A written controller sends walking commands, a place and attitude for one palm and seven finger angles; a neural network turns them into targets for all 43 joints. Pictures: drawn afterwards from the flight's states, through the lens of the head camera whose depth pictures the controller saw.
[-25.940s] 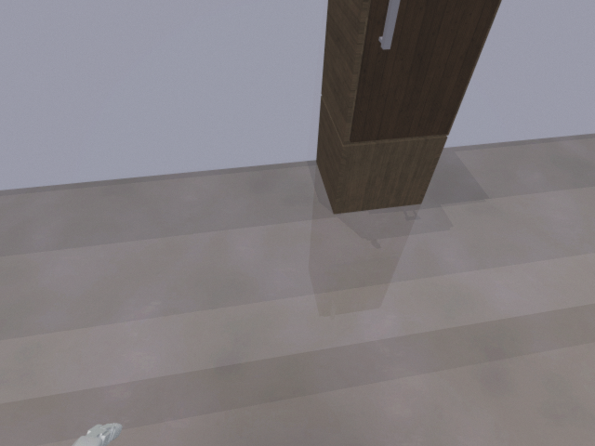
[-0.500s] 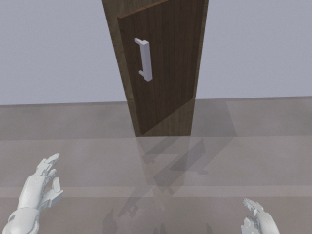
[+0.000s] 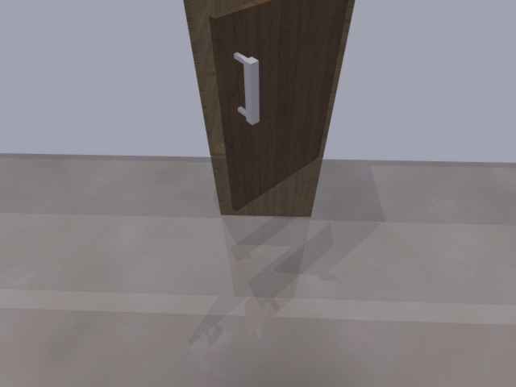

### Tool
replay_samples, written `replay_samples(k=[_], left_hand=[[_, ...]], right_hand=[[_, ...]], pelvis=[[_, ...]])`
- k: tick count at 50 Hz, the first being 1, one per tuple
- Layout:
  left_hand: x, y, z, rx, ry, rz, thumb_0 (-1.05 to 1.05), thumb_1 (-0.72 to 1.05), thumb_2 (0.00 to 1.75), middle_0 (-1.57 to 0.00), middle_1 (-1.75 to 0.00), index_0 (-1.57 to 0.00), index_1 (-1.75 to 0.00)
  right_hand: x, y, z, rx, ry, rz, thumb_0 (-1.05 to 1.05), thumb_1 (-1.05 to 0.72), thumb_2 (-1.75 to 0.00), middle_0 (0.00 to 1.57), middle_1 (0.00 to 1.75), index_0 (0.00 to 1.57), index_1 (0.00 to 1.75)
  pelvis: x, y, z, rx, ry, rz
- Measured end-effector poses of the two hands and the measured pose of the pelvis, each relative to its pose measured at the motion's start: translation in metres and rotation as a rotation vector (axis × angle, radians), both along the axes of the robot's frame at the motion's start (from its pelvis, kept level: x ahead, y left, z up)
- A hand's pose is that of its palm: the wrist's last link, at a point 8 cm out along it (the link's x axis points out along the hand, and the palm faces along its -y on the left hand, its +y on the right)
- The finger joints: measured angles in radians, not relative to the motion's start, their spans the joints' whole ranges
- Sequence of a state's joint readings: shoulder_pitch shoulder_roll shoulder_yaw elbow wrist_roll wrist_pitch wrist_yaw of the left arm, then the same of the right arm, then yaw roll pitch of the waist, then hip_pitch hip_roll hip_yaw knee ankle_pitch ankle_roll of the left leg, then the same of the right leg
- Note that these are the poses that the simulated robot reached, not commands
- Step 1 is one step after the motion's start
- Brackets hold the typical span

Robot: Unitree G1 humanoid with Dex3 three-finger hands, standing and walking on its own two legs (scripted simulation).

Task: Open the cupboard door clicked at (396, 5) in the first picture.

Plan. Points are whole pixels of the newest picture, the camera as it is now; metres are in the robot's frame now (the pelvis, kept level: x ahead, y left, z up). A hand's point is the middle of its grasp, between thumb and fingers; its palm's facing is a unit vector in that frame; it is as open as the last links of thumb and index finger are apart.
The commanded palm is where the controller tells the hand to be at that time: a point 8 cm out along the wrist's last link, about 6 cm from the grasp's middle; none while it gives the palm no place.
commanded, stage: let the arm hang, fingers relaxed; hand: left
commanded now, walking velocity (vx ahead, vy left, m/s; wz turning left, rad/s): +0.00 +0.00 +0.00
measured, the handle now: (246, 89) +0.68 +0.08 +0.10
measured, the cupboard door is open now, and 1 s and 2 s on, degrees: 42 42 42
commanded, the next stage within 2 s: look to check the result in 0.48 s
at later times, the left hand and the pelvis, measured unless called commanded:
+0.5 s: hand out of the picture +0.10 +0.21 -0.15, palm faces -0.01 -0.96 -0.29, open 7.4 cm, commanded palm none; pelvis +0.02 -0.01 +0.01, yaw +0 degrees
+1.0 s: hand out of the picture +0.12 +0.22 -0.15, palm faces -0.02 -0.94 -0.34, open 7.4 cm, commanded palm none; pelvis +0.05 -0.02 +0.01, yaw -1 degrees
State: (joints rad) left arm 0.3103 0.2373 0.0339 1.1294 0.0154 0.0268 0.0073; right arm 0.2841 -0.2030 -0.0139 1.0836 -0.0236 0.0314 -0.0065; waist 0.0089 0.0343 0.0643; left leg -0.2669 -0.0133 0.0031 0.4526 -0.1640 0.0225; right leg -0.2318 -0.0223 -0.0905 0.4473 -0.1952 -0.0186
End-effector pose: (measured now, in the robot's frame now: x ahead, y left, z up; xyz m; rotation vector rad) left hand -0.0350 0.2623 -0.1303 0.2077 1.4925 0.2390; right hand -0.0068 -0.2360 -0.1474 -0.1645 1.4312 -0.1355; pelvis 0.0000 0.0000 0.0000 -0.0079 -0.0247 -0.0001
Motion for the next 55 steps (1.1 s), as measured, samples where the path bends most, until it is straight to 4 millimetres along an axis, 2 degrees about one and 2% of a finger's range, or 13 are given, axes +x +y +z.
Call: replay_samples(k=[4,8,17,24,31,42,55], left_hand=[[0.012,0.008,0.004,0.028,-0.032,-0.009,0.01,0.92,0.9,-0.2,-0.3,-0.2,-0.29],[0.035,0.01,0.006,0.037,-0.085,-0.027,0.01,0.91,0.9,-0.2,-0.3,-0.2,-0.29],[0.094,0.0,0.007,0.015,-0.21,-0.078,0.01,0.91,0.9,-0.2,-0.3,-0.2,-0.29],[0.124,-0.005,0.011,0.009,-0.253,-0.111,0.01,0.91,0.9,-0.2,-0.3,-0.2,-0.3],[0.137,-0.001,0.015,0.027,-0.249,-0.121,0.01,0.91,0.9,-0.2,-0.3,-0.2,-0.3],[0.144,0.008,0.021,0.062,-0.22,-0.119,0.01,0.91,0.9,-0.2,-0.3,-0.2,-0.3],[0.156,0.003,0.022,0.063,-0.222,-0.123,0.01,0.91,0.9,-0.2,-0.3,-0.2,-0.3]], right_hand=[[0.006,0.0,-0.003,0.007,-0.023,-0.005,0.01,-0.91,-0.9,0.2,0.3,0.21,0.3],[0.016,-0.006,-0.002,-0.001,-0.049,-0.003,0.01,-0.91,-0.9,0.2,0.3,0.21,0.3],[0.045,-0.03,0.008,-0.049,-0.108,0.01,0.01,-0.91,-0.9,0.2,0.3,0.21,0.3],[0.068,-0.046,0.016,-0.082,-0.14,0.021,0.01,-0.91,-0.9,0.2,0.3,0.21,0.3],[0.085,-0.056,0.02,-0.096,-0.15,0.032,0.01,-0.91,-0.9,0.2,0.3,0.21,0.3],[0.108,-0.063,0.021,-0.096,-0.152,0.048,0.01,-0.91,-0.9,0.2,0.3,0.21,0.3],[0.126,-0.069,0.023,-0.104,-0.168,0.05,0.01,-0.91,-0.9,0.2,0.3,0.21,0.3]], pelvis=[[0.0,0.0,0.0,0.004,-0.002,-0.004],[0.002,-0.001,0.001,0.007,-0.001,-0.006],[0.01,-0.006,0.003,0.011,-0.006,-0.006],[0.017,-0.01,0.005,0.011,-0.005,-0.008],[0.026,-0.013,0.007,0.011,0.0,-0.01],[0.039,-0.017,0.009,0.012,0.006,-0.011],[0.052,-0.021,0.01,0.014,0.008,-0.016]])
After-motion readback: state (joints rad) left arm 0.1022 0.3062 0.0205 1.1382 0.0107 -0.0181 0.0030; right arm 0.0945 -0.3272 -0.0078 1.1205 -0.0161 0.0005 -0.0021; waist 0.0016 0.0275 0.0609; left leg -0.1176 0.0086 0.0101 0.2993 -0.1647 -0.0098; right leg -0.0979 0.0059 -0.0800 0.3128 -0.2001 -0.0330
